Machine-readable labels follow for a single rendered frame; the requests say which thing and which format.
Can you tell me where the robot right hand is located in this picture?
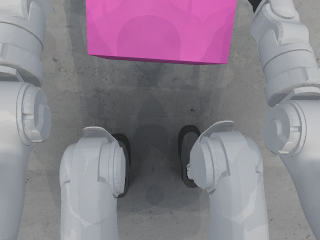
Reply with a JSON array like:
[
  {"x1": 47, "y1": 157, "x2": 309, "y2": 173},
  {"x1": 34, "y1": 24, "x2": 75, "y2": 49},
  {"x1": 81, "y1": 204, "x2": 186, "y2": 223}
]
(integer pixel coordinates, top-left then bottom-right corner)
[{"x1": 248, "y1": 0, "x2": 262, "y2": 13}]

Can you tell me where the carton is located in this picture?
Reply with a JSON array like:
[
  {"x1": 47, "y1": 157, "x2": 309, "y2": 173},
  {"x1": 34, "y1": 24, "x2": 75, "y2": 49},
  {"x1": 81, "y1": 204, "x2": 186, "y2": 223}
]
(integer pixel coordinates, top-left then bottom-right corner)
[{"x1": 85, "y1": 0, "x2": 237, "y2": 65}]

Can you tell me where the robot left upper arm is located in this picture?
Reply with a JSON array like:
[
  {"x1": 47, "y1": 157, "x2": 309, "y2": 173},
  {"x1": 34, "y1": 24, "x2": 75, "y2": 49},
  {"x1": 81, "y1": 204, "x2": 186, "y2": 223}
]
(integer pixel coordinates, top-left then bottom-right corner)
[{"x1": 0, "y1": 81, "x2": 52, "y2": 240}]

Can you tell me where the robot left forearm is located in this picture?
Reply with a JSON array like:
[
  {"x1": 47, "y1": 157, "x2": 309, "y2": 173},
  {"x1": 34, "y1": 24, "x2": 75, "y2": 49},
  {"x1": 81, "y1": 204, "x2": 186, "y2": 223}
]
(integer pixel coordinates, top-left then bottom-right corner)
[{"x1": 0, "y1": 0, "x2": 52, "y2": 88}]

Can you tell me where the robot right forearm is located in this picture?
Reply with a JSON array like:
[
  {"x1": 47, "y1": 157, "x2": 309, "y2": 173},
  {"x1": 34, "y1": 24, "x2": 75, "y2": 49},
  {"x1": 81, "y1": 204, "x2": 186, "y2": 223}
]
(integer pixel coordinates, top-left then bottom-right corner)
[{"x1": 250, "y1": 0, "x2": 320, "y2": 107}]

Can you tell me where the robot left foot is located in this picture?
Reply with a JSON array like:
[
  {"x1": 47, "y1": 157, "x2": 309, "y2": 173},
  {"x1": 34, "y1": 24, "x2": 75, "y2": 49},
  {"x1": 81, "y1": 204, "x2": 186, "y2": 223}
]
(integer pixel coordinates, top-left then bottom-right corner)
[{"x1": 112, "y1": 133, "x2": 131, "y2": 198}]

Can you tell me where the robot right upper arm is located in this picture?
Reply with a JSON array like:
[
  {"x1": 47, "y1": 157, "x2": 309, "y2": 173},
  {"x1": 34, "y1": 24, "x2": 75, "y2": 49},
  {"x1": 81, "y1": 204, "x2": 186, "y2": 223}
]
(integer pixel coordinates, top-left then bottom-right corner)
[{"x1": 262, "y1": 100, "x2": 320, "y2": 240}]

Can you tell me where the robot right thigh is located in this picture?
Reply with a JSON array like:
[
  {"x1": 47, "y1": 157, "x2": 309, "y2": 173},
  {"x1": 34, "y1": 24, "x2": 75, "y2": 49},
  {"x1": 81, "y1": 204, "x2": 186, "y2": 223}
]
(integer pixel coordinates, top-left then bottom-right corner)
[{"x1": 194, "y1": 131, "x2": 269, "y2": 240}]

